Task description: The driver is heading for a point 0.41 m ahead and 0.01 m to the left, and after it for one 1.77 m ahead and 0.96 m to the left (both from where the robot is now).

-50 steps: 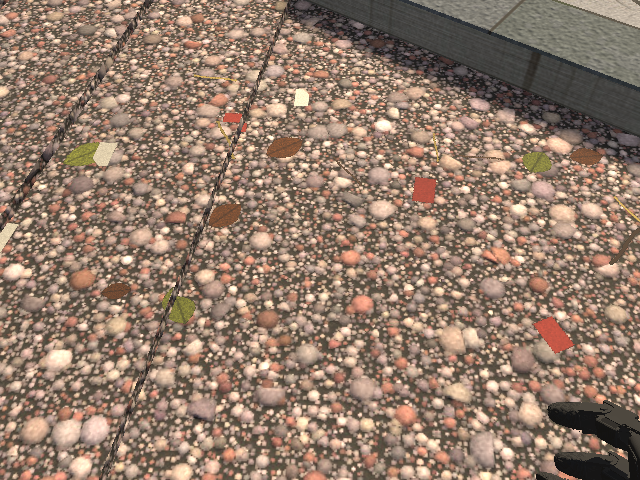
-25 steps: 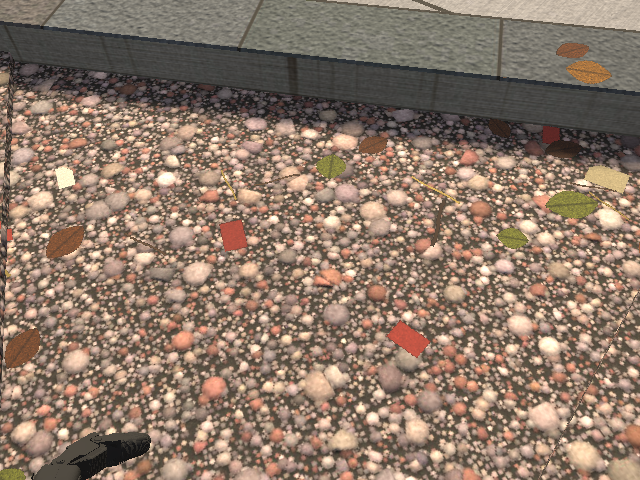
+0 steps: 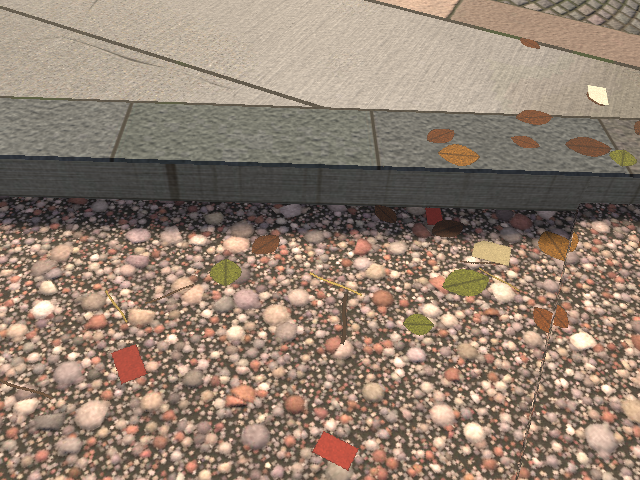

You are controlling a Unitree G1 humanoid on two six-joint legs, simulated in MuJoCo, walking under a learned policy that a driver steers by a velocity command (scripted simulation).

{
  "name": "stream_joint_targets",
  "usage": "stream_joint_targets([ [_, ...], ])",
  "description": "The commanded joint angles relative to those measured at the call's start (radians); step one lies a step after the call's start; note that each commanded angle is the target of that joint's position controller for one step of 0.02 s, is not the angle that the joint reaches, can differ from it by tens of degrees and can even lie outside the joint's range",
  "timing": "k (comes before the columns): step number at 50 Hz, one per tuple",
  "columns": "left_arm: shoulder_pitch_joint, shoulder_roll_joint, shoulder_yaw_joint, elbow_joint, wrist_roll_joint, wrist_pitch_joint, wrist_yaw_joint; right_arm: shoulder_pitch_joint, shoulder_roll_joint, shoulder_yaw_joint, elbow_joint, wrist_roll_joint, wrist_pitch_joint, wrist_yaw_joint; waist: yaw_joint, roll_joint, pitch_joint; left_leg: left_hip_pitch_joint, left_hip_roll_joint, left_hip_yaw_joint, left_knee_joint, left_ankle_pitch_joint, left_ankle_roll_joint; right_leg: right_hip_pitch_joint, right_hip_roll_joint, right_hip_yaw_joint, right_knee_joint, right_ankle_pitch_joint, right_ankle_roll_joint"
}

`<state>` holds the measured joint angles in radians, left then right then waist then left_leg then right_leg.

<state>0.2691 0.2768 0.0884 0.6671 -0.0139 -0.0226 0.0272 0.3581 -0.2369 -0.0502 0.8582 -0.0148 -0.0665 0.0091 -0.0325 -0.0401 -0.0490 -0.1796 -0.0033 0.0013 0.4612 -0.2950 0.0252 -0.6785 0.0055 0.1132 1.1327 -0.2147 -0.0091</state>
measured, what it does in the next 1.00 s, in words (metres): walks ahead, turning left: right foot, then left foot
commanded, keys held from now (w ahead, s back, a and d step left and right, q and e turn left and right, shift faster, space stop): w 0.30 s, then w+q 0.70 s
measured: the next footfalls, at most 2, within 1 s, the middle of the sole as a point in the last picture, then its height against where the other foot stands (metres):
right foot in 0.28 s outside the picture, level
left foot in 0.80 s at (266, 478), level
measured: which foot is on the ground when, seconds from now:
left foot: down 0.00-0.30, up 0.32-0.78, down 0.80-1.00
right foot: up 0.00-0.26, down 0.28-0.82, up 0.84-1.00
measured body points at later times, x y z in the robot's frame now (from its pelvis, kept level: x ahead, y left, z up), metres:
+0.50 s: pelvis +0.25 -0.08 +0.00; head +0.27 -0.09 +0.45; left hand +0.33 +0.19 -0.11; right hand +0.35 -0.36 -0.12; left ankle +0.28 +0.09 -0.65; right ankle +0.24 -0.17 -0.74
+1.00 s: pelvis +0.52 +0.01 +0.00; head +0.56 +0.02 +0.45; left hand +0.58 +0.31 -0.10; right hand +0.71 -0.22 -0.11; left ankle +0.53 +0.07 -0.74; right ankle +0.57 -0.16 -0.66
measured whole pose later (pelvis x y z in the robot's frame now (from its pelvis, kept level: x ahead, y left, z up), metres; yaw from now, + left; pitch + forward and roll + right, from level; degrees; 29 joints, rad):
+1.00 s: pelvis +0.52 +0.01 +0.00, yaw +19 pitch +2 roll +0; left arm 0.16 0.30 0.05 0.76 0.01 -0.11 0.00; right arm 0.28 -0.28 -0.07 0.68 0.00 -0.04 0.03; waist -0.02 -0.01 0.05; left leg -0.28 -0.11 -0.03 0.42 -0.16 0.11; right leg -0.55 -0.09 0.07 1.11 -0.32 0.01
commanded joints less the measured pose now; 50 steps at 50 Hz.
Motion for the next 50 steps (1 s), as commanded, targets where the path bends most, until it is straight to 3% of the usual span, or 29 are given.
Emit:
stream_joint_targets([
  [1, -0.095, 0.061, 0.013, -0.084, 0.014, -0.035, -0.006, -0.061, -0.157, -0.032, -0.067, 0.008, -0.031, -0.012, 0.007, 0.161, 0.136, 0.05, 0.239, -0.274, -0.324, 0.008, 0.147, -0.21, -0.084, -0.021, -0.052, 0.147, 0.02],
  [4, -0.196, 0.016, -0.01, -0.107, 0.007, -0.043, -0.021, 0.013, -0.145, -0.027, -0.036, 0.021, -0.019, -0.011, -0.043, 0.148, 0.127, 0.067, 0.197, -0.138, -0.319, 0.18, 0.131, -0.109, -0.087, -0.081, -0.287, 0.223, 0.03],
  [6, -0.264, -0.01, -0.024, -0.124, -0.002, -0.048, -0.039, 0.055, -0.165, -0.028, -0.02, 0.028, -0.01, -0.012, -0.074, 0.157, 0.128, 0.065, 0.199, -0.104, -0.319, 0.197, 0.13, -0.014, -0.064, -0.12, -0.429, 0.237, 0.036],
  [9, -0.307, 0.008, -0.023, -0.135, -0.017, -0.053, -0.06, 0.088, -0.199, -0.036, -0.003, 0.04, 0.0, -0.01, -0.08, 0.168, 0.142, 0.111, 0.246, -0.119, -0.305, 0.2, 0.135, 0.073, -0.042, -0.133, -0.555, 0.186, 0.018],
  [11, -0.282, 0.041, -0.015, -0.132, -0.02, -0.057, -0.066, 0.092, -0.213, -0.041, 0.011, 0.046, 0.01, -0.01, -0.046, 0.186, 0.134, 0.165, 0.278, -0.128, -0.263, 0.313, 0.121, 0.141, -0.028, -0.13, -0.622, 0.128, -0.018],
  [12, -0.223, 0.068, -0.003, -0.117, -0.015, -0.059, -0.064, 0.081, -0.225, -0.045, 0.012, 0.049, 0.015, -0.012, 0.0, 0.188, 0.095, 0.177, 0.273, -0.105, -0.185, 0.496, 0.107, 0.248, -0.005, -0.147, -0.655, 0.113, -0.044],
  [13, -0.085, 0.111, 0.02, -0.072, -0.008, -0.058, -0.056, 0.079, -0.213, -0.041, 0.013, 0.048, 0.017, -0.014, 0.072, 0.161, 0.001, 0.155, 0.227, -0.05, -0.017, 0.666, 0.081, 0.448, 0.019, -0.166, -0.679, 0.113, -0.077],
  [14, 0.098, 0.163, 0.039, -0.028, 0.001, -0.055, -0.045, 0.066, -0.179, -0.026, -0.008, 0.03, 0.014, -0.016, 0.155, 0.119, -0.145, -0.014, 0.186, -0.013, 0.232, 0.561, 0.044, 0.76, -0.079, -0.071, -0.621, 0.122, -0.124],
  [15, 0.204, 0.278, 0.059, -0.003, 0.016, -0.047, -0.036, 0.129, -0.067, 0.009, -0.053, 0.005, -0.007, -0.012, 0.139, -0.158, -0.297, -0.418, 0.032, 0.037, 0.628, 0.069, -0.032, 1.133, -0.351, 0.373, -0.648, 0.04, -0.262],
  [16, 0.242, 0.222, 0.044, 0.008, 0.012, -0.045, -0.038, 0.131, -0.101, 0.003, -0.036, 0.031, -0.033, -0.008, 0.162, -0.222, -0.389, -0.535, -0.009, -0.109, 0.805, -0.285, -0.037, 1.119, -0.431, 0.631, -0.798, -0.095, -0.328],
  [17, 0.174, 0.165, 0.022, 0.014, 0.013, -0.047, -0.038, 0.049, -0.177, -0.022, -0.059, 0.064, -0.041, -0.005, 0.154, -0.153, -0.21, -0.631, 0.048, -0.114, 0.87, -0.224, -0.028, 0.998, -0.388, 0.471, -0.81, -0.114, -0.276],
  [18, 0.103, 0.127, 0.009, 0.013, 0.007, -0.049, -0.035, -0.014, -0.178, -0.023, -0.072, 0.064, -0.042, -0.004, 0.128, -0.112, -0.104, -0.628, 0.094, -0.085, 0.838, -0.133, -0.02, 0.85, -0.34, 0.32, -0.828, -0.071, -0.237],
  [19, 0.033, 0.098, -0.002, 0.012, 0.011, -0.053, -0.036, -0.042, -0.165, -0.025, -0.071, 0.049, -0.036, -0.007, 0.095, -0.061, -0.032, -0.589, 0.123, -0.079, 0.777, -0.055, -0.022, 0.717, -0.295, 0.231, -0.87, -0.031, -0.215],
  [22, -0.05, 0.063, -0.007, 0.031, 0.027, -0.082, -0.04, 0.006, -0.104, -0.025, -0.053, 0.044, 0.008, -0.007, 0.018, -0.081, 0.036, -0.459, 0.144, -0.096, 0.708, 0.055, -0.037, 0.52, -0.249, 0.066, -0.972, 0.102, -0.2],
  [25, -0.043, 0.082, 0.001, 0.067, 0.034, -0.097, -0.032, -0.046, -0.098, -0.029, -0.08, 0.038, 0.023, -0.01, 0.008, -0.027, 0.083, -0.515, 0.132, -0.125, 0.62, 0.163, -0.056, 0.497, -0.25, -0.042, -1.006, 0.212, -0.203],
  [31, 0.005, 0.124, 0.008, 0.118, 0.02, -0.091, -0.013, -0.235, -0.066, -0.009, -0.154, 0.031, 0.015, 0.023, 0.069, 0.013, 0.139, -0.485, 0.103, -0.047, 0.281, 0.427, -0.027, 0.55, -0.242, -0.208, -1.023, 0.275, -0.162],
  [34, 0.054, 0.145, 0.017, 0.15, 0.007, -0.072, -0.011, -0.316, -0.072, -0.004, -0.209, 0.032, 0.017, 0.04, 0.096, 0.022, 0.162, -0.538, 0.097, -0.022, 0.204, 0.364, 0.008, 0.686, -0.278, -0.238, -0.976, 0.334, -0.148],
  [36, 0.064, 0.162, 0.023, 0.16, -0.002, -0.053, -0.009, -0.341, -0.084, -0.008, -0.245, 0.032, 0.019, 0.053, 0.091, 0.01, 0.154, -0.534, 0.075, 0.019, 0.176, 0.262, 0.036, 0.76, -0.295, -0.261, -0.906, 0.486, -0.13],
  [38, 0.051, 0.197, 0.031, 0.154, -0.005, -0.037, -0.001, -0.293, -0.117, -0.025, -0.259, 0.03, 0.023, 0.059, 0.049, -0.035, 0.086, -0.407, 0.006, 0.091, 0.181, 0.143, 0.074, 0.792, -0.289, -0.291, -0.76, 0.843, -0.106],
  [39, 0.043, 0.209, 0.033, 0.151, -0.004, -0.028, 0.003, -0.191, -0.151, -0.045, -0.244, 0.033, 0.026, 0.057, -0.01, -0.045, 0.023, -0.269, -0.038, 0.116, 0.174, 0.108, 0.1, 0.776, -0.274, -0.308, -0.606, 0.975, -0.091],
  [40, 0.03, 0.205, 0.028, 0.145, -0.006, -0.026, 0.008, -0.027, -0.207, -0.077, -0.209, 0.036, 0.03, 0.045, -0.099, -0.022, -0.062, -0.016, -0.072, 0.1, 0.111, 0.165, 0.14, 0.665, -0.235, -0.33, -0.38, 0.932, -0.059],
  [41, 0.065, 0.144, 0.004, 0.123, 0.023, -0.039, 0.006, 0.099, -0.307, -0.106, -0.188, 0.041, 0.043, 0.019, -0.122, 0.149, -0.17, 0.294, 0.111, -0.194, 0.098, 0.224, 0.211, 0.393, -0.168, -0.336, -0.044, 0.466, -0.013],
  [42, 0.13, 0.038, -0.035, 0.081, 0.028, -0.073, -0.016, 0.039, -0.354, -0.103, -0.219, 0.044, 0.03, 0.022, -0.019, 0.331, -0.299, 0.571, 0.338, -0.8, -0.086, 0.034, 0.428, 0.007, 0.063, -0.16, 0.294, -0.348, 0.039],
  [43, 0.016, 0.145, -0.011, 0.07, -0.003, -0.11, -0.034, 0.065, -0.263, -0.08, -0.226, 0.035, 0.024, 0.027, -0.098, 0.179, -0.318, 0.578, 0.331, -0.804, -0.163, -0.037, 0.382, -0.096, 0.006, 0.012, 0.321, -0.321, 0.011],
  [44, -0.065, 0.153, -0.01, 0.038, -0.03, -0.124, -0.04, 0.034, -0.224, -0.068, -0.221, 0.027, 0.015, 0.025, -0.088, 0.138, -0.175, 0.461, 0.297, -0.65, -0.163, 0.008, 0.333, -0.137, -0.033, -0.004, 0.272, -0.248, -0.012],
  [45, -0.084, 0.13, -0.016, 0.035, -0.016, -0.129, -0.032, -0.032, -0.205, -0.062, -0.227, 0.028, 0.008, 0.025, -0.033, 0.024, -0.07, 0.292, 0.252, -0.532, -0.167, 0.128, 0.299, -0.103, -0.078, -0.011, 0.164, -0.178, -0.016],
  [46, -0.081, 0.138, -0.008, 0.045, 0.01, -0.122, -0.024, -0.091, -0.17, -0.052, -0.241, 0.024, 0.004, 0.021, 0.002, 0.024, -0.032, 0.178, 0.215, -0.444, -0.177, 0.235, 0.277, -0.037, -0.109, -0.015, 0.071, -0.141, -0.009],
  [47, -0.06, 0.139, -0.005, 0.049, 0.017, -0.109, -0.025, -0.12, -0.161, -0.047, -0.259, 0.013, 0.004, 0.017, 0.031, 0.052, -0.012, 0.095, 0.191, -0.407, -0.198, 0.303, 0.274, 0.023, -0.122, -0.013, 0.039, -0.116, 0.0],
  [50, -0.055, 0.11, -0.01, 0.044, 0.033, -0.08, -0.022, -0.117, -0.185, -0.054, -0.259, 0.021, 0.0, 0.003, 0.053, 0.059, 0.009, -0.026, 0.162, -0.327, -0.234, 0.426, 0.283, 0.066, -0.114, -0.043, -0.089, -0.054, 0.053],
])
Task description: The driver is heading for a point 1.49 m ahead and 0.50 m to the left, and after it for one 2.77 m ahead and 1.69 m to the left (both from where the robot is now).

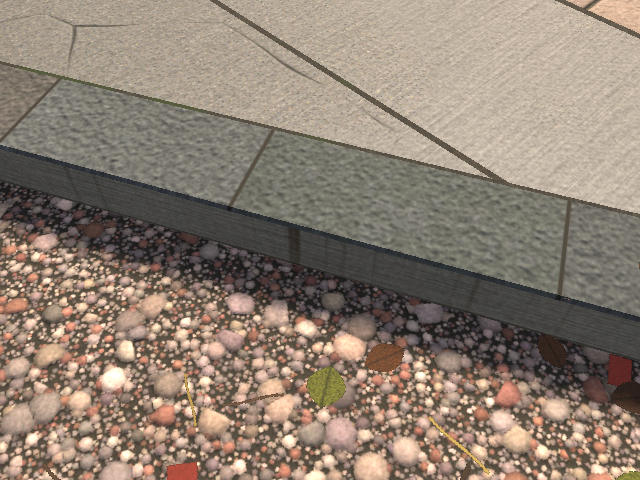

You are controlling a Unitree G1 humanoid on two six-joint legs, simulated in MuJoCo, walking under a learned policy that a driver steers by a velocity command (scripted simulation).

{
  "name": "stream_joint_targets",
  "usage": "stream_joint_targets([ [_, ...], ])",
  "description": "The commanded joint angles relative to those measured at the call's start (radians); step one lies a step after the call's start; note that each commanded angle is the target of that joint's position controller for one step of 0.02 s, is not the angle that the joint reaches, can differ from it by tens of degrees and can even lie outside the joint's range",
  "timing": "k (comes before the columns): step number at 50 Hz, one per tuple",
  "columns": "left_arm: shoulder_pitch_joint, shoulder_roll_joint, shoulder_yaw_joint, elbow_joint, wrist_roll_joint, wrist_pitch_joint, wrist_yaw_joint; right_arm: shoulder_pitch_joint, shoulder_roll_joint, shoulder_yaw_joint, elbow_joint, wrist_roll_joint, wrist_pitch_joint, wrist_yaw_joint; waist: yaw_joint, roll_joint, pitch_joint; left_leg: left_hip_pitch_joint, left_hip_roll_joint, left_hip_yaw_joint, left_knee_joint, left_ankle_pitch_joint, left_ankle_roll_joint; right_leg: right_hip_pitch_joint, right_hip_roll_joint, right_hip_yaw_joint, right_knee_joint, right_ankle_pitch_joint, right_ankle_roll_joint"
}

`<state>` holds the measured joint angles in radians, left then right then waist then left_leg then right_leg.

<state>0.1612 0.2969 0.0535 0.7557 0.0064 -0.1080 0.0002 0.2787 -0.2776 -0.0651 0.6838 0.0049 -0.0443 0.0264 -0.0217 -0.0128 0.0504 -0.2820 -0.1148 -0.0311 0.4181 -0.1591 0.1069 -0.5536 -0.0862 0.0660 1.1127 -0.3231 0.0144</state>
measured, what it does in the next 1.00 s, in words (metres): walks ahead, turning left: right foot, then left foot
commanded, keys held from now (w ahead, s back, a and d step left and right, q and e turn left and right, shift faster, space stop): w+q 0.96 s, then w+e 0.04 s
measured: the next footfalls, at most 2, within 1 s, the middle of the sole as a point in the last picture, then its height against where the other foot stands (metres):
right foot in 0.28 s outside the picture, level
left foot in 0.80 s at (228, 443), level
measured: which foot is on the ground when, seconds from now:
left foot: down 0.00-0.28, up 0.30-0.78, down 0.80-1.00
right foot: up 0.00-0.26, down 0.28-0.82, up 0.84-1.00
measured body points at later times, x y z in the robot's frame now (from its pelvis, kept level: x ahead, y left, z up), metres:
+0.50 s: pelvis +0.28 -0.05 +0.00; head +0.30 -0.06 +0.45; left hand +0.27 +0.24 -0.10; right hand +0.49 -0.28 -0.10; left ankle +0.25 +0.09 -0.66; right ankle +0.31 -0.16 -0.74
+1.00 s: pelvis +0.51 +0.11 +0.00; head +0.54 +0.14 +0.45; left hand +0.47 +0.42 -0.10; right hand +0.76 -0.06 -0.09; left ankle +0.50 +0.18 -0.74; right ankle +0.62 -0.04 -0.66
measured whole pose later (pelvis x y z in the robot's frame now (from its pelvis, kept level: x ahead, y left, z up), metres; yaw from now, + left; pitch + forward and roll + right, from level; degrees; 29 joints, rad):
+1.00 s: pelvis +0.51 +0.11 +0.00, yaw +35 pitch +1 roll +0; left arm 0.16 0.33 0.04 0.75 0.01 -0.11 -0.01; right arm 0.28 -0.29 -0.06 0.62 0.00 -0.04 0.02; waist -0.02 -0.03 0.06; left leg -0.27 -0.11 -0.04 0.41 -0.16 0.10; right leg -0.57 -0.10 0.06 1.10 -0.30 0.03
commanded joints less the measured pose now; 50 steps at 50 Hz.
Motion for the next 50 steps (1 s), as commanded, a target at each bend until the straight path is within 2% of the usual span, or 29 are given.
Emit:
stream_joint_targets([
  [1, 0.018, 0.078, 0.019, -0.057, 0.014, 0.009, 0.007, -0.027, -0.159, -0.043, -0.08, 0.004, -0.021, -0.021, 0.036, 0.035, -0.075, 0.051, 0.259, -0.266, -0.195, 0.296, 0.194, -0.065, -0.015, -0.003, -0.139, 0.103, 0.046],
  [5, -0.139, 0.046, 0.0, -0.094, 0.006, 0.004, -0.002, 0.022, -0.175, -0.049, -0.058, 0.014, -0.008, -0.039, -0.025, 0.083, -0.057, -0.006, 0.188, -0.204, -0.173, 0.161, 0.123, 0.028, 0.049, -0.019, -0.459, 0.375, 0.063],
  [8, -0.199, 0.072, 0.005, -0.117, -0.01, -0.006, -0.014, 0.069, -0.181, -0.053, -0.035, 0.021, -0.002, -0.04, -0.048, 0.102, -0.053, 0.03, 0.214, -0.272, -0.138, 0.068, 0.104, 0.073, 0.077, 0.001, -0.56, 0.41, 0.054],
  [11, -0.179, 0.116, 0.022, -0.118, -0.015, -0.018, -0.021, 0.073, -0.17, -0.053, -0.031, 0.021, 0.003, -0.044, -0.022, 0.132, -0.058, 0.113, 0.25, -0.368, -0.054, 0.025, 0.082, 0.114, 0.078, 0.03, -0.619, 0.308, 0.021],
  [12, -0.139, 0.126, 0.029, -0.109, -0.016, -0.024, -0.021, 0.061, -0.167, -0.053, -0.034, 0.019, 0.006, -0.044, 0.003, 0.148, -0.064, 0.118, 0.249, -0.386, -0.018, 0.035, 0.071, 0.165, 0.08, 0.02, -0.636, 0.271, 0.002],
  [13, -0.058, 0.142, 0.041, -0.086, -0.013, -0.028, -0.017, 0.052, -0.142, -0.045, -0.039, 0.016, 0.007, -0.043, 0.046, 0.147, -0.095, 0.105, 0.216, -0.375, 0.051, 0.066, 0.047, 0.279, 0.079, 0.005, -0.674, 0.26, -0.024],
  [14, 0.066, 0.181, 0.056, -0.069, 0.004, -0.033, -0.01, 0.047, -0.09, -0.025, -0.053, 0.009, 0.004, -0.039, 0.104, 0.097, -0.198, 0.032, 0.161, -0.316, 0.251, 0.04, 0.01, 0.493, -0.024, 0.088, -0.659, 0.225, -0.077],
  [15, 0.19, 0.264, 0.075, -0.055, 0.022, -0.027, -0.003, 0.148, -0.019, -0.004, -0.074, 0.012, -0.003, -0.04, 0.091, -0.133, -0.341, -0.253, 0.022, -0.175, 0.592, -0.274, -0.065, 0.843, -0.251, 0.436, -0.694, 0.101, -0.203],
  [16, 0.23, 0.255, 0.078, -0.021, 0.0, -0.014, -0.014, 0.199, -0.066, -0.003, -0.088, 0.036, -0.009, -0.041, 0.076, -0.327, -0.365, -0.481, 0.044, -0.137, 0.811, -0.454, -0.088, 0.911, -0.359, 0.77, -0.794, -0.17, -0.288],
  [17, 0.173, 0.163, 0.055, -0.048, -0.008, -0.011, -0.012, 0.132, -0.156, -0.024, -0.071, 0.04, -0.004, -0.043, 0.102, -0.181, -0.235, -0.535, 0.101, -0.158, 0.888, -0.362, -0.098, 0.806, -0.313, 0.663, -0.828, -0.268, -0.247],
  [18, 0.127, 0.124, 0.043, -0.056, -0.003, -0.002, -0.008, 0.044, -0.176, -0.031, -0.084, 0.027, 0.003, -0.043, 0.107, -0.11, -0.147, -0.528, 0.134, -0.117, 0.889, -0.281, -0.101, 0.69, -0.268, 0.494, -0.827, -0.169, -0.205],
  [19, 0.087, 0.102, 0.032, -0.053, 0.004, 0.003, -0.006, 0.002, -0.165, -0.032, -0.096, 0.015, 0.005, -0.042, 0.09, -0.072, -0.088, -0.496, 0.163, -0.107, 0.848, -0.223, -0.102, 0.583, -0.224, 0.38, -0.846, -0.037, -0.19],
  [21, 0.06, 0.079, 0.023, -0.039, 0.01, 0.002, 0.0, -0.008, -0.131, -0.032, -0.108, 0.018, 0.013, -0.03, 0.056, -0.102, -0.048, -0.427, 0.207, -0.096, 0.781, -0.161, -0.099, 0.475, -0.172, 0.234, -0.893, 0.1, -0.174],
  [24, 0.07, 0.104, 0.033, -0.01, 0.001, -0.009, 0.0, -0.031, -0.083, -0.02, -0.129, 0.02, 0.025, -0.025, 0.049, -0.084, -0.027, -0.441, 0.223, -0.074, 0.703, -0.115, -0.111, 0.446, -0.174, 0.12, -0.948, 0.21, -0.198],
  [28, 0.075, 0.14, 0.042, 0.017, 0.0, -0.004, 0.003, -0.092, -0.071, -0.013, -0.148, 0.017, 0.021, -0.015, 0.06, -0.058, -0.022, -0.459, 0.227, -0.054, 0.527, 0.059, -0.123, 0.485, -0.169, -0.02, -0.966, 0.34, -0.197],
  [31, 0.104, 0.158, 0.042, 0.039, -0.004, 0.005, 0.007, -0.193, -0.051, -0.004, -0.173, 0.018, 0.01, 0.004, 0.097, -0.048, 0.004, -0.413, 0.211, -0.002, 0.36, 0.183, -0.111, 0.501, -0.151, -0.117, -0.963, 0.369, -0.17],
  [35, 0.156, 0.187, 0.047, 0.07, -0.02, 0.024, 0.005, -0.282, -0.052, -0.001, -0.213, 0.023, 0.009, 0.031, 0.115, -0.048, 0.04, -0.394, 0.189, 0.052, 0.236, 0.147, -0.072, 0.596, -0.184, -0.174, -0.93, 0.45, -0.149],
  [37, 0.153, 0.215, 0.055, 0.072, -0.029, 0.036, 0.008, -0.266, -0.079, -0.014, -0.223, 0.017, 0.012, 0.038, 0.081, -0.07, 0.014, -0.317, 0.142, 0.098, 0.208, 0.048, -0.032, 0.638, -0.191, -0.213, -0.836, 0.731, -0.129],
  [38, 0.152, 0.234, 0.061, 0.071, -0.034, 0.042, 0.013, -0.221, -0.102, -0.026, -0.218, 0.012, 0.016, 0.037, 0.046, -0.093, -0.025, -0.238, 0.105, 0.126, 0.208, -0.009, -0.009, 0.65, -0.19, -0.233, -0.743, 0.919, -0.12],
  [39, 0.143, 0.246, 0.065, 0.067, -0.037, 0.049, 0.018, -0.11, -0.137, -0.047, -0.193, 0.01, 0.02, 0.034, -0.024, -0.09, -0.088, -0.09, 0.063, 0.146, 0.175, -0.017, 0.023, 0.627, -0.176, -0.258, -0.58, 1.04, -0.105],
  [40, 0.14, 0.227, 0.057, 0.059, -0.034, 0.049, 0.023, 0.065, -0.19, -0.079, -0.145, 0.013, 0.026, 0.02, -0.115, -0.054, -0.175, 0.179, 0.039, 0.122, 0.122, 0.048, 0.064, 0.492, -0.141, -0.277, -0.351, 0.98, -0.073],
  [41, 0.181, 0.133, 0.026, 0.025, 0.01, 0.04, 0.019, 0.169, -0.284, -0.103, -0.118, 0.02, 0.037, -0.005, -0.111, 0.147, -0.267, 0.522, 0.247, -0.21, 0.121, 0.052, 0.151, 0.138, -0.056, -0.278, -0.005, 0.365, -0.025],
  [42, 0.205, 0.081, -0.003, -0.024, 0.012, 0.006, 0.003, 0.125, -0.327, -0.097, -0.157, 0.02, 0.021, -0.002, -0.041, 0.294, -0.427, 0.715, 0.449, -0.774, -0.052, -0.138, 0.33, -0.159, 0.127, -0.084, 0.274, -0.263, 0.004],
  [43, 0.092, 0.178, 0.022, -0.041, -0.022, -0.022, -0.013, 0.129, -0.235, -0.071, -0.158, 0.012, 0.007, 0.006, -0.108, 0.162, -0.395, 0.683, 0.43, -0.724, -0.109, -0.194, 0.277, -0.264, 0.066, 0.044, 0.311, -0.197, -0.012],
  [44, 0.031, 0.174, 0.018, -0.067, -0.041, -0.036, -0.018, 0.097, -0.204, -0.059, -0.149, 0.007, -0.004, 0.005, -0.088, 0.127, -0.255, 0.543, 0.395, -0.581, -0.119, -0.139, 0.237, -0.281, 0.031, 0.026, 0.25, -0.109, -0.029],
  [45, 0.031, 0.154, 0.014, -0.058, -0.026, -0.04, -0.011, 0.031, -0.185, -0.053, -0.149, 0.009, -0.01, 0.003, -0.033, 0.029, -0.171, 0.383, 0.349, -0.476, -0.129, -0.039, 0.202, -0.228, -0.008, 0.024, 0.15, -0.04, -0.025],
  [46, 0.044, 0.161, 0.02, -0.049, -0.006, -0.032, -0.005, -0.02, -0.157, -0.043, -0.156, 0.004, -0.014, 0.001, 0.004, 0.034, -0.134, 0.272, 0.318, -0.405, -0.144, 0.068, 0.186, -0.16, -0.033, 0.027, 0.069, -0.002, -0.015],
  [47, 0.063, 0.162, 0.023, -0.045, -0.001, -0.02, -0.006, -0.049, -0.151, -0.038, -0.163, -0.004, -0.014, -0.003, 0.033, 0.054, -0.114, 0.193, 0.298, -0.378, -0.168, 0.122, 0.183, -0.106, -0.043, 0.029, 0.041, 0.021, -0.005],
  [50, 0.088, 0.12, 0.014, -0.023, 0.008, 0.007, -0.006, -0.057, -0.143, -0.032, -0.135, -0.004, -0.025, -0.018, 0.054, 0.06, -0.101, 0.089, 0.28, -0.262, -0.202, 0.294, 0.19, -0.064, -0.043, -0.01, -0.063, 0.096, 0.044],
])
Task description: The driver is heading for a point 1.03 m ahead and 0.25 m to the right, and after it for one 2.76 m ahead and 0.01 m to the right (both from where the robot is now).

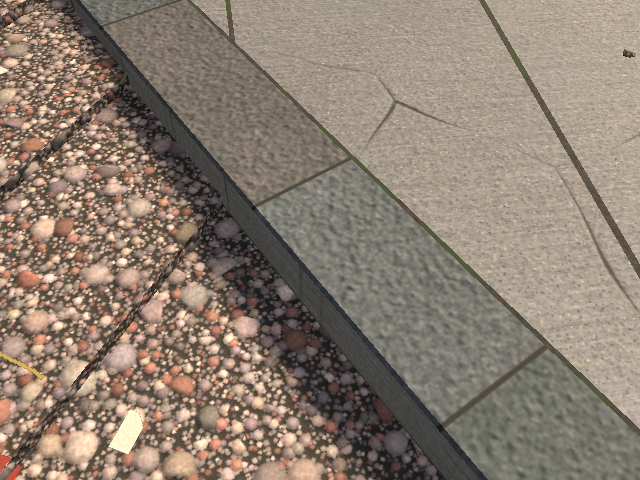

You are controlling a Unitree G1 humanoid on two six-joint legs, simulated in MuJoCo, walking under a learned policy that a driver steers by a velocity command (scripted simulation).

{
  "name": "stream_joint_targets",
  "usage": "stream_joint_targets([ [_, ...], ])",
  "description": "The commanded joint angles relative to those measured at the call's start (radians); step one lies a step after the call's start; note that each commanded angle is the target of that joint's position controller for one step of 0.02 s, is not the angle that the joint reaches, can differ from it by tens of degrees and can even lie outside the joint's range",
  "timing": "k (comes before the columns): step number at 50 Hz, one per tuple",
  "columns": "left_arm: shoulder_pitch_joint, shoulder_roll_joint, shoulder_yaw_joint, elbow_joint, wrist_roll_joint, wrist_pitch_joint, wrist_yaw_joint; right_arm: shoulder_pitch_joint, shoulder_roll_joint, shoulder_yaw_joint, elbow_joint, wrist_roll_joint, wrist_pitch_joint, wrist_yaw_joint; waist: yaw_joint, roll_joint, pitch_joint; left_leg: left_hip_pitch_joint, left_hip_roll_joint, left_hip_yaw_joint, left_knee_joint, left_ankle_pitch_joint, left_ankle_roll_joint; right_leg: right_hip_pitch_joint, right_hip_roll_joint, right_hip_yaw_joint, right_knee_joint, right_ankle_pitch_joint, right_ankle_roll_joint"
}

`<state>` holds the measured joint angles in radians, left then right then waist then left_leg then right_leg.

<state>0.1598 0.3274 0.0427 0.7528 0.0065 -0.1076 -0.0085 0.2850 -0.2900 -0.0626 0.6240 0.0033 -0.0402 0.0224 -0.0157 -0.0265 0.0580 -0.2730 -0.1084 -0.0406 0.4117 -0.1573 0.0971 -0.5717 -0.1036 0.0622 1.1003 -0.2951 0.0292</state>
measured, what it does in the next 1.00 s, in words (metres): walks ahead, turning right: right foot, then left foot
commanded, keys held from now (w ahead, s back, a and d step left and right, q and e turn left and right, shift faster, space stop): w+e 0.84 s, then w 0.16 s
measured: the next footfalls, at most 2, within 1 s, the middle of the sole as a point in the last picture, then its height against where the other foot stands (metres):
right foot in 0.32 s outside the picture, level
left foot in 0.78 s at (329, 407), level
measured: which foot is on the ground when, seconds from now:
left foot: down 0.00-0.34, up 0.36-0.76, down 0.78-1.00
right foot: up 0.00-0.30, down 0.32-0.78, up 0.80-1.00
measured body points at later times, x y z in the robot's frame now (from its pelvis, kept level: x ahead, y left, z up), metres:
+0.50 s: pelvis +0.28 -0.08 +0.00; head +0.31 -0.10 +0.45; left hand +0.40 +0.19 -0.11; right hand +0.39 -0.36 -0.11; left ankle +0.29 +0.08 -0.65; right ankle +0.30 -0.15 -0.74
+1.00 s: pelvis +0.52 -0.09 +0.00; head +0.53 -0.09 +0.45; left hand +0.77 +0.03 -0.09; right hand +0.41 -0.33 -0.13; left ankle +0.56 +0.00 -0.74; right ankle +0.44 -0.20 -0.36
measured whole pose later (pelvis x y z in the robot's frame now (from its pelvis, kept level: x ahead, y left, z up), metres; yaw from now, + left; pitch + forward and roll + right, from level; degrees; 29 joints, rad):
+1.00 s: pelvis +0.52 -0.09 +0.00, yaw -26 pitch +0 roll +1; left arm 0.18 0.21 0.01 0.60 -0.04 -0.01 0.00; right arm 0.40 -0.22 -0.04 0.85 -0.03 -0.02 -0.01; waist -0.03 -0.04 0.00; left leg -0.22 -0.02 0.05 0.44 -0.23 0.04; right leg -1.02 0.09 0.07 2.37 -0.49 -0.04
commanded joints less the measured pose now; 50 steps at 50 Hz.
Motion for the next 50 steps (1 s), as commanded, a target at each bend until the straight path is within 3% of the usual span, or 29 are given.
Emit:
stream_joint_targets([
  [1, 0.062, 0.072, 0.018, -0.025, 0.008, 0.01, 0.002, -0.052, -0.134, -0.034, -0.06, -0.003, -0.031, -0.02, 0.038, 0.077, -0.095, 0.068, 0.263, -0.209, -0.205, 0.321, 0.191, -0.054, -0.028, -0.016, -0.111, 0.125, 0.042],
  [5, -0.075, 0.03, -0.005, -0.044, -0.007, 0.006, -0.01, -0.008, -0.147, -0.032, -0.013, -0.004, -0.033, -0.026, -0.032, 0.091, -0.051, 0.028, 0.213, -0.077, -0.222, 0.219, 0.122, 0.031, 0.0, -0.049, -0.404, 0.424, 0.031],
  [9, -0.125, 0.047, -0.009, -0.058, -0.024, 0.01, -0.03, 0.035, -0.157, -0.031, 0.042, -0.011, -0.029, -0.019, -0.064, 0.099, -0.016, 0.175, 0.311, -0.108, -0.218, 0.17, 0.122, -0.016, 0.018, -0.044, -0.439, 0.389, -0.013],
  [12, -0.139, 0.065, -0.004, -0.079, -0.023, 0.016, -0.044, 0.033, -0.162, -0.036, 0.07, -0.001, -0.008, -0.029, -0.047, 0.083, 0.012, 0.351, 0.356, -0.08, -0.149, 0.388, 0.09, -0.111, 0.028, -0.03, -0.478, 0.2, -0.067],
  [14, -0.017, 0.098, 0.017, -0.048, -0.011, 0.017, -0.045, 0.002, -0.181, -0.038, 0.07, -0.009, 0.003, -0.042, 0.014, 0.119, -0.091, 0.371, 0.321, -0.016, 0.004, 0.788, 0.054, 0.1, 0.107, -0.097, -0.501, 0.179, -0.094],
  [15, 0.096, 0.118, 0.036, -0.018, -0.008, 0.017, -0.043, -0.015, -0.183, -0.038, 0.067, -0.005, 0.007, -0.047, 0.076, 0.11, -0.147, 0.327, 0.275, 0.035, 0.159, 0.878, 0.027, 0.258, 0.153, -0.135, -0.547, 0.223, -0.111],
  [16, 0.221, 0.153, 0.054, 0.007, -0.01, 0.021, -0.035, -0.014, -0.162, -0.028, 0.058, -0.012, 0.003, -0.054, 0.13, 0.063, -0.203, 0.182, 0.23, 0.066, 0.38, 0.74, -0.012, 0.47, 0.127, -0.061, -0.566, 0.32, -0.136],
  [17, 0.29, 0.265, 0.075, 0.007, -0.013, 0.025, -0.025, 0.085, -0.061, 0.002, 0.032, -0.046, -0.019, -0.047, 0.067, -0.223, -0.279, -0.149, 0.083, 0.093, 0.789, -0.009, -0.091, 0.758, -0.126, 0.34, -0.576, 0.466, -0.282],
  [18, 0.334, 0.219, 0.066, 0.02, -0.012, 0.023, -0.032, 0.124, -0.043, 0.016, 0.039, -0.019, -0.045, -0.03, 0.074, -0.228, -0.371, -0.381, -0.005, -0.052, 0.95, -0.427, -0.114, 0.896, -0.237, 0.738, -0.76, 0.199, -0.398],
  [19, 0.277, 0.171, 0.06, 0.002, -0.013, 0.024, -0.034, 0.027, -0.121, 0.0, 0.028, 0.019, -0.068, -0.012, 0.105, -0.081, -0.249, -0.48, 0.068, -0.103, 0.985, -0.354, -0.101, 0.816, -0.218, 0.67, -0.799, -0.026, -0.359],
  [20, 0.207, 0.14, 0.052, -0.021, -0.013, 0.03, -0.031, -0.064, -0.129, -0.002, 0.0, 0.028, -0.078, -0.008, 0.097, -0.018, -0.144, -0.495, 0.116, -0.081, 0.927, -0.26, -0.088, 0.684, -0.184, 0.561, -0.821, -0.069, -0.325],
  [21, 0.169, 0.11, 0.041, -0.034, -0.009, 0.035, -0.031, -0.107, -0.118, -0.003, -0.007, 0.012, -0.078, -0.012, 0.076, 0.029, -0.07, -0.484, 0.142, -0.063, 0.88, -0.212, -0.096, 0.567, -0.159, 0.501, -0.845, -0.001, -0.317],
  [22, 0.136, 0.082, 0.03, -0.046, -0.004, 0.034, -0.025, -0.109, -0.118, -0.008, -0.016, -0.003, -0.073, -0.017, 0.044, 0.017, -0.049, -0.426, 0.166, -0.064, 0.816, -0.167, -0.105, 0.482, -0.124, 0.437, -0.863, 0.103, -0.31],
  [25, 0.11, 0.092, 0.031, -0.066, 0.0, 0.038, 0.0, -0.066, -0.084, -0.004, -0.012, -0.025, -0.054, -0.023, 0.001, -0.042, -0.066, -0.341, 0.168, -0.022, 0.708, -0.11, -0.153, 0.388, -0.059, 0.281, -0.864, 0.444, -0.3],
  [28, 0.139, 0.12, 0.041, -0.068, -0.006, 0.047, 0.023, -0.147, -0.034, 0.013, -0.029, -0.03, -0.043, -0.032, 0.023, -0.037, -0.07, -0.294, 0.129, 0.022, 0.466, 0.015, -0.192, 0.338, 0.0, 0.178, -0.836, 0.585, -0.264],
  [29, 0.143, 0.111, 0.038, -0.07, 0.006, 0.057, 0.027, -0.179, -0.004, 0.021, -0.035, -0.031, -0.034, -0.033, 0.038, -0.061, -0.078, -0.256, 0.099, 0.05, 0.414, 0.053, -0.199, 0.326, 0.016, 0.156, -0.802, 0.646, -0.246],
  [32, 0.196, 0.103, 0.039, -0.063, -0.003, 0.084, 0.039, -0.221, -0.003, 0.019, -0.034, -0.004, -0.022, -0.031, 0.067, -0.106, -0.113, -0.195, 0.058, 0.044, 0.313, 0.127, -0.205, 0.357, 0.002, 0.203, -0.752, 0.591, -0.222],
  [34, 0.203, 0.094, 0.04, -0.069, -0.008, 0.1, 0.045, -0.222, -0.025, 0.011, -0.035, 0.003, -0.02, -0.023, 0.066, -0.112, -0.117, -0.157, 0.051, 0.017, 0.264, 0.113, -0.195, 0.387, -0.025, 0.277, -0.725, 0.486, -0.216],
  [36, 0.173, 0.092, 0.041, -0.087, -0.014, 0.106, 0.052, -0.215, -0.061, -0.009, -0.043, 0.006, -0.017, -0.016, 0.041, -0.128, -0.086, -0.132, 0.059, -0.011, 0.17, 0.068, -0.167, 0.428, -0.046, 0.359, -0.701, 0.396, -0.201],
  [38, 0.097, 0.092, 0.043, -0.11, -0.011, 0.107, 0.054, -0.127, -0.085, -0.033, -0.026, -0.004, -0.034, -0.013, -0.043, -0.15, -0.097, 0.005, 0.072, -0.012, -0.013, 0.153, -0.102, 0.46, -0.021, 0.381, -0.614, 0.521, -0.179],
  [39, 0.092, 0.057, 0.034, -0.121, -0.015, 0.098, 0.047, -0.055, -0.122, -0.053, -0.013, -0.016, -0.046, -0.014, -0.08, -0.101, -0.163, 0.169, 0.116, -0.028, -0.068, 0.219, -0.076, 0.433, 0.054, 0.319, -0.446, 0.54, -0.149],
  [40, 0.123, -0.031, 0.008, -0.148, 0.004, 0.09, 0.041, 0.072, -0.193, -0.067, 0.004, -0.034, -0.05, -0.018, -0.081, 0.108, -0.296, 0.482, 0.336, -0.277, -0.024, 0.416, -0.03, 0.212, 0.172, 0.199, -0.109, 0.132, -0.09],
  [41, 0.325, -0.056, 0.0, -0.137, -0.034, 0.085, 0.04, 0.115, -0.223, -0.07, 0.023, -0.043, -0.041, -0.015, 0.001, 0.347, -0.37, 0.629, 0.581, -0.703, -0.102, 0.212, 0.163, -0.056, 0.255, 0.148, 0.195, -0.379, -0.033],
  [42, 0.299, 0.038, 0.021, -0.105, -0.057, 0.088, 0.041, 0.067, -0.15, -0.059, 0.01, -0.033, -0.034, -0.019, -0.024, 0.199, -0.246, 0.52, 0.581, -0.755, -0.148, -0.202, 0.203, -0.22, 0.177, 0.127, 0.482, -0.309, 0.001],
  [43, 0.15, 0.047, 0.028, -0.127, -0.049, 0.09, 0.04, 0.055, -0.081, -0.04, 0.029, -0.013, -0.021, -0.026, -0.064, 0.126, -0.101, 0.409, 0.519, -0.597, -0.178, -0.363, 0.18, -0.335, 0.154, 0.07, 0.673, -0.256, 0.002],
  [44, 0.087, -0.001, 0.016, -0.148, -0.038, 0.089, 0.038, 0.055, -0.059, -0.024, 0.06, -0.008, -0.008, -0.032, -0.057, 0.108, -0.011, 0.329, 0.461, -0.477, -0.199, -0.371, 0.152, -0.423, 0.146, 0.02, 0.821, -0.236, -0.004],
  [45, 0.065, -0.057, -0.002, -0.158, -0.032, 0.088, 0.032, 0.102, -0.019, -0.006, 0.108, -0.016, -0.001, -0.034, -0.054, 0.134, 0.024, 0.283, 0.419, -0.407, -0.213, -0.36, 0.143, -0.5, 0.147, 0.007, 1.0, -0.244, -0.016],
  [47, 0.017, -0.164, -0.05, -0.214, -0.049, 0.075, 0.004, 0.22, 0.081, 0.034, 0.205, -0.036, 0.011, -0.034, -0.043, 0.131, 0.03, 0.267, 0.399, -0.328, -0.186, -0.292, 0.127, -0.707, 0.165, 0.039, 1.361, -0.236, -0.078],
  [50, -0.044, -0.247, -0.106, -0.295, -0.054, 0.073, -0.02, 0.215, 0.087, 0.054, 0.265, -0.029, 0.031, -0.034, 0.027, 0.073, 0.047, 0.165, 0.418, -0.214, -0.157, -0.236, 0.08, -0.936, 0.159, 0.104, 1.488, -0.133, -0.097],
])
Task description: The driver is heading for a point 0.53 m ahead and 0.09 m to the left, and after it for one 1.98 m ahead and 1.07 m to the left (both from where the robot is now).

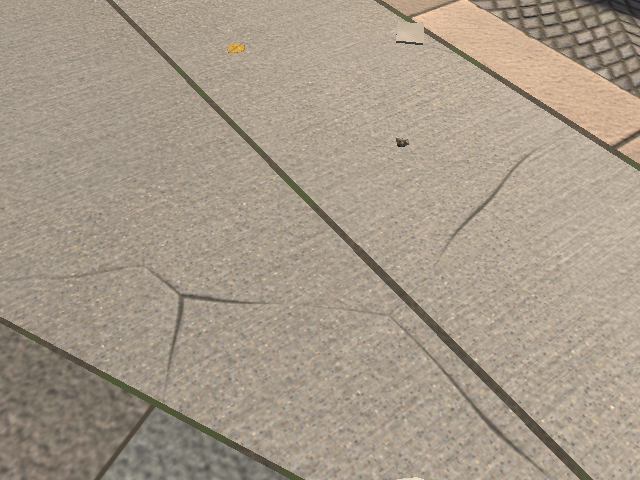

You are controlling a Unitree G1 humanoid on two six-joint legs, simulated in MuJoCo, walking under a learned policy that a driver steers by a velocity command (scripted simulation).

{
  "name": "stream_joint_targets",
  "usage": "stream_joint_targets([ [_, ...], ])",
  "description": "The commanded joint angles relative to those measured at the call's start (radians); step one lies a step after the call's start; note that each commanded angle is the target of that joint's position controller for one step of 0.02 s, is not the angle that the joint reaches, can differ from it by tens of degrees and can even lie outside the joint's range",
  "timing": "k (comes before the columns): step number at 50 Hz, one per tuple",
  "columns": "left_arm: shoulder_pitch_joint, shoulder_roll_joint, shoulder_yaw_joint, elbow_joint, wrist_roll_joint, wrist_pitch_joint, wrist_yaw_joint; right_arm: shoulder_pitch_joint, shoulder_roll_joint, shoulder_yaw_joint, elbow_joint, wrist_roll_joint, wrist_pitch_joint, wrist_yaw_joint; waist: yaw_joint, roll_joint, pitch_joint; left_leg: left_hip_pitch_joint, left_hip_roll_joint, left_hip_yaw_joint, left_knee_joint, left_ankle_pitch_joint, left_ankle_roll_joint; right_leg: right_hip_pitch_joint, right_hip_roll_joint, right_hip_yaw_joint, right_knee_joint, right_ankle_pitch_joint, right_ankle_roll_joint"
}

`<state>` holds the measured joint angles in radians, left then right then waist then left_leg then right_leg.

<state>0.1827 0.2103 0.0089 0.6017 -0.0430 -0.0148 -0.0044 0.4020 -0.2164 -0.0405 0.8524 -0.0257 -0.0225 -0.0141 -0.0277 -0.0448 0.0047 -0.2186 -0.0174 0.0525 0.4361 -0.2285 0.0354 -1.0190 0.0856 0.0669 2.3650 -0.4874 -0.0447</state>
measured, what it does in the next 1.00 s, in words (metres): climbs, turning left: right foot 0.15 m higher, then left foot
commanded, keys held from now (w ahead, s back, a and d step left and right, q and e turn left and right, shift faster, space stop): w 0.10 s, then w+q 0.34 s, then q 0.56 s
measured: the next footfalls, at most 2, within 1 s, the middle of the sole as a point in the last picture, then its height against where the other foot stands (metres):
right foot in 0.22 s outside the picture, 0.15 m higher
left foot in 0.72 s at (253, 468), level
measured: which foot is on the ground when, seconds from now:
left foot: down 0.00-0.26, up 0.28-0.70, down 0.72-1.00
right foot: up 0.00-0.20, down 0.22-0.72, up 0.74-1.00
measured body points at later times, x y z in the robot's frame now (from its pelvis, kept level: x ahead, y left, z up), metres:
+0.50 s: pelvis +0.24 -0.03 +0.15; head +0.23 -0.04 +0.60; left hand +0.22 +0.21 +0.01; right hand +0.43 -0.26 +0.05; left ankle +0.31 +0.12 -0.46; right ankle +0.20 -0.13 -0.59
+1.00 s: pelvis +0.38 +0.02 +0.14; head +0.42 +0.05 +0.59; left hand +0.47 +0.34 +0.05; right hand +0.63 -0.17 +0.06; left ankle +0.45 +0.11 -0.59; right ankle +0.49 -0.13 -0.52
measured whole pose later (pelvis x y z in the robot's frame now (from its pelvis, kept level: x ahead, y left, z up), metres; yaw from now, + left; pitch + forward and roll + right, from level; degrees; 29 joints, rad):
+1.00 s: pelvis +0.38 +0.02 +0.14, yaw +25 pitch +4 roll -1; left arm 0.05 0.27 0.04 0.67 0.01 -0.01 0.05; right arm 0.21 -0.28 -0.05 0.59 0.00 0.00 -0.01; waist -0.03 -0.01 0.04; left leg -0.44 -0.12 -0.08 0.44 -0.06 0.10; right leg -0.64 -0.02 0.11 1.06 -0.36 0.07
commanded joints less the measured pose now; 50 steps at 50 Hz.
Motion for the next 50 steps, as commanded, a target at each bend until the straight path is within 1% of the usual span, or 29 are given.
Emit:
stream_joint_targets([
  [1, -0.094, -0.106, -0.083, -0.181, 0.004, -0.019, -0.034, 0.002, -0.003, 0.039, 0.023, 0.004, 0.011, 0.01, 0.093, 0.075, 0.129, -0.079, 0.267, -0.194, -0.23, -0.202, 0.104, -0.388, -0.062, 0.058, -0.043, 0.131, -0.011],
  [3, -0.185, -0.048, -0.089, -0.219, 0.037, -0.02, -0.023, -0.077, -0.053, 0.048, 0.005, -0.009, -0.015, 0.0, 0.099, 0.08, 0.126, -0.437, 0.176, -0.074, -0.369, -0.132, 0.145, -0.065, -0.072, -0.093, -0.437, 0.293, 0.056],
  [4, -0.201, -0.043, -0.088, -0.228, 0.045, -0.02, -0.013, -0.055, -0.076, 0.051, 0.015, 0.001, -0.041, -0.001, 0.095, 0.122, 0.06, -0.44, 0.196, -0.096, -0.448, -0.016, 0.182, 0.084, -0.108, -0.159, -0.486, 0.328, 0.069],
  [6, -0.247, -0.071, -0.106, -0.256, 0.059, -0.027, 0.012, 0.072, -0.14, 0.026, 0.081, 0.07, -0.05, -0.004, 0.061, 0.135, -0.054, -0.131, 0.226, -0.117, -0.482, 0.139, 0.187, 0.149, -0.184, -0.196, -0.699, 0.255, 0.051],
  [7, -0.251, -0.08, -0.113, -0.252, 0.054, -0.033, 0.015, 0.119, -0.128, 0.025, 0.1, 0.092, -0.034, -0.015, 0.048, 0.143, -0.069, -0.014, 0.212, -0.075, -0.447, 0.362, 0.172, 0.224, -0.177, -0.225, -0.903, 0.162, 0.025],
  [10, -0.164, -0.02, -0.066, -0.207, 0.007, -0.052, -0.011, 0.231, -0.178, 0.016, 0.117, 0.024, 0.006, -0.033, 0.097, 0.329, -0.149, 0.322, 0.289, -0.122, -0.183, 1.432, 0.174, 0.381, -0.014, -0.291, -1.144, -0.168, -0.024],
  [11, -0.079, 0.039, -0.035, -0.192, -0.002, -0.06, -0.016, 0.188, -0.179, 0.017, 0.105, 0.006, 0.005, -0.034, 0.162, 0.369, -0.199, 0.364, 0.288, -0.109, -0.02, 1.618, 0.16, 0.478, -0.016, -0.197, -1.277, -0.093, -0.059],
  [12, 0.138, 0.135, 0.002, -0.133, 0.015, -0.065, -0.017, 0.099, -0.191, 0.009, 0.067, -0.009, -0.015, -0.037, 0.257, 0.317, -0.321, 0.209, 0.271, -0.115, 0.235, 1.627, 0.161, 0.752, -0.133, 0.065, -1.36, 0.101, -0.128],
  [13, 0.31, 0.271, 0.052, -0.038, 0.065, -0.054, -0.021, 0.12, -0.07, 0.016, 0.024, 0.018, -0.049, -0.012, 0.256, -0.192, -0.464, -0.216, 0.061, -0.113, 0.627, 0.813, 0.106, 1.084, -0.398, 0.636, -1.782, 0.033, -0.283],
  [14, 0.392, 0.251, 0.05, 0.015, 0.085, -0.036, 0.002, 0.083, -0.041, 0.007, 0.056, 0.016, -0.075, 0.037, 0.273, -0.256, -0.488, -0.459, -0.127, -0.301, 1.101, -0.018, 0.068, 1.13, -0.523, 1.085, -2.099, -0.082, -0.367],
  [15, 0.276, 0.178, 0.028, 0.046, 0.051, -0.042, 0.0, -0.004, -0.02, -0.011, 0.013, 0.053, -0.073, 0.063, 0.2, -0.118, -0.265, -0.62, -0.097, -0.388, 1.376, -0.087, 0.06, 0.929, -0.572, 0.931, -2.077, -0.153, -0.31],
  [16, 0.162, 0.101, 0.007, 0.072, 0.031, -0.046, -0.013, -0.142, 0.03, 0.014, -0.075, 0.068, -0.05, 0.053, 0.136, -0.092, -0.024, -0.724, -0.04, -0.263, 1.462, -0.106, 0.08, 0.727, -0.536, 0.709, -2.054, -0.199, -0.238],
  [17, 0.071, -0.017, -0.021, 0.118, 0.049, -0.052, -0.03, -0.16, 0.017, 0.016, -0.106, 0.068, -0.026, 0.036, 0.048, -0.007, 0.111, -0.722, 0.019, -0.202, 1.417, -0.07, 0.098, 0.555, -0.466, 0.435, -2.016, -0.145, -0.148],
  [18, 0.002, -0.098, -0.038, 0.152, 0.064, -0.059, -0.044, -0.08, 0.011, 0.013, -0.097, 0.071, -0.002, 0.022, -0.033, -0.012, 0.127, -0.655, 0.051, -0.188, 1.325, -0.021, 0.092, 0.485, -0.388, 0.216, -2.005, -0.031, -0.062],
  [19, -0.029, -0.123, -0.034, 0.178, 0.07, -0.061, -0.049, -0.01, 0.022, 0.017, -0.083, 0.076, 0.02, 0.017, -0.075, -0.053, 0.114, -0.593, 0.051, -0.181, 1.275, 0.008, 0.091, 0.475, -0.343, 0.068, -2.024, 0.062, -0.012],
  [20, -0.006, -0.113, -0.026, 0.205, 0.065, -0.066, -0.049, -0.004, 0.03, 0.021, -0.091, 0.07, 0.029, 0.014, -0.074, -0.048, 0.112, -0.59, 0.052, -0.182, 1.251, 0.065, 0.091, 0.488, -0.334, -0.009, -2.042, 0.148, 0.004],
  [21, 0.024, -0.051, -0.009, 0.222, 0.068, -0.069, -0.046, -0.028, 0.014, 0.022, -0.103, 0.07, 0.031, 0.006, -0.06, -0.017, 0.128, -0.603, 0.046, -0.148, 1.144, 0.119, 0.077, 0.511, -0.32, -0.093, -2.094, 0.198, -0.023],
  [25, 0.033, 0.054, 0.011, 0.226, 0.086, -0.086, 0.026, -0.151, -0.05, 0.001, -0.17, 0.038, 0.007, 0.015, -0.043, -0.034, 0.07, -0.506, 0.037, -0.06, 0.684, 0.312, 0.007, 0.645, -0.25, -0.287, -2.155, 0.541, -0.057],
  [30, 0.105, 0.221, 0.064, 0.208, 0.029, -0.063, 0.064, -0.338, -0.042, -0.001, -0.261, 0.034, 0.012, 0.069, 0.055, -0.053, 0.0, -0.425, 0.062, 0.012, 0.248, 0.259, 0.004, 0.993, -0.356, -0.291, -2.096, 0.802, -0.073],
  [33, 0.073, 0.25, 0.089, 0.174, 0.009, -0.029, 0.057, -0.296, -0.11, -0.031, -0.28, 0.027, 0.024, 0.083, 0.033, -0.069, -0.029, -0.354, 0.027, 0.051, 0.188, 0.136, 0.034, 1.079, -0.383, -0.284, -1.95, 1.017, -0.062],
  [35, 0.058, 0.237, 0.094, 0.161, -0.003, -0.019, 0.049, -0.127, -0.18, -0.069, -0.24, 0.032, 0.02, 0.075, -0.046, -0.018, -0.09, -0.135, -0.042, 0.077, 0.029, 0.183, 0.082, 1.049, -0.325, -0.31, -1.691, 1.022, -0.023],
  [36, 0.112, 0.205, 0.083, 0.163, 0.018, -0.028, 0.041, -0.051, -0.238, -0.093, -0.228, 0.024, 0.02, 0.051, -0.073, 0.057, -0.139, 0.089, -0.012, -0.021, 0.003, 0.368, 0.122, 0.878, -0.265, -0.298, -1.465, 0.778, 0.026],
  [37, 0.183, 0.065, 0.046, 0.125, 0.094, -0.038, 0.032, -0.072, -0.34, -0.106, -0.25, 0.016, 0.022, 0.03, 0.039, 0.322, -0.209, 0.362, 0.233, -0.344, 0.163, 0.939, 0.251, 0.519, -0.117, -0.279, -1.12, -0.142, 0.085],
  [38, 0.229, 0.126, 0.042, 0.103, 0.067, -0.053, 0.019, -0.091, -0.311, -0.09, -0.306, -0.002, 0.002, 0.04, 0.015, 0.297, -0.471, 0.492, 0.416, -0.793, -0.003, 0.594, 0.473, 0.373, -0.007, -0.03, -0.862, -0.252, 0.111],
  [39, 0.105, 0.193, 0.062, 0.089, 0.037, -0.061, 0.012, -0.118, -0.246, -0.075, -0.323, 0.008, -0.009, 0.046, -0.039, 0.143, -0.431, 0.429, 0.362, -0.716, -0.079, 0.421, 0.411, 0.326, -0.065, 0.052, -0.844, -0.141, 0.091],
  [41, -0.014, 0.174, 0.054, 0.054, 0.054, -0.055, 0.033, -0.2, -0.192, -0.056, -0.328, 0.039, -0.011, 0.027, -0.001, 0.002, -0.233, 0.2, 0.27, -0.546, -0.106, 0.251, 0.297, 0.296, -0.124, 0.045, -0.966, 0.035, 0.087],
  [43, 0.001, 0.193, 0.062, 0.045, 0.057, -0.031, 0.047, -0.245, -0.185, -0.05, -0.34, 0.026, -0.006, 0.014, 0.051, 0.042, -0.171, 0.023, 0.205, -0.465, -0.135, 0.269, 0.258, 0.395, -0.134, 0.045, -1.074, 0.086, 0.084],
  [45, 0.029, 0.162, 0.057, 0.055, 0.059, -0.014, 0.053, -0.252, -0.191, -0.051, -0.345, 0.012, -0.007, 0.012, 0.068, 0.082, -0.156, -0.049, 0.172, -0.409, -0.124, 0.394, 0.247, 0.433, -0.118, 0.017, -1.161, 0.091, 0.096],
  [50, -0.032, 0.13, 0.051, 0.042, 0.055, 0.019, 0.068, -0.24, -0.212, -0.059, -0.353, 0.026, 0.021, -0.008, 0.047, 0.126, -0.163, -0.094, 0.129, -0.429, -0.119, 0.154, 0.202, 0.441, -0.084, 0.025, -1.348, 0.17, 0.121],
])
Keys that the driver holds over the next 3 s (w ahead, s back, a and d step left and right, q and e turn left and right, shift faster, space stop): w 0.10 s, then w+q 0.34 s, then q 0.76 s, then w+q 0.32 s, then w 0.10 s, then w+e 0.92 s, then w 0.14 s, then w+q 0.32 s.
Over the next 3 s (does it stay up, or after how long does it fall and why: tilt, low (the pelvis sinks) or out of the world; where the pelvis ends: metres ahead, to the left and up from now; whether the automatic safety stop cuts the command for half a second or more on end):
stays up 1.03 0.50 0.16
